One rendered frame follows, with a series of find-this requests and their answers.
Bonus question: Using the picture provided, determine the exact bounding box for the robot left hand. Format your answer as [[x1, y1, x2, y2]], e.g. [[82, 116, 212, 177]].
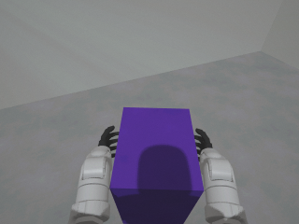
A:
[[98, 125, 120, 158]]

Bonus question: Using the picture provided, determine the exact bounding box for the robot right hand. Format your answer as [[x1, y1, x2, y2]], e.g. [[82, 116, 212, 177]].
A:
[[194, 128, 213, 161]]

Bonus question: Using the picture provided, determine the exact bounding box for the carton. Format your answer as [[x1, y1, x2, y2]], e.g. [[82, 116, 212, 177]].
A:
[[109, 107, 204, 224]]

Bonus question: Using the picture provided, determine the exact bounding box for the robot right forearm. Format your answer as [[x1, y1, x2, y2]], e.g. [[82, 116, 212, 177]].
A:
[[199, 147, 249, 224]]

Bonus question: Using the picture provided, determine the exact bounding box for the robot left forearm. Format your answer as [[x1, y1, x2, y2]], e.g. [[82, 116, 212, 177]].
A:
[[67, 146, 112, 224]]

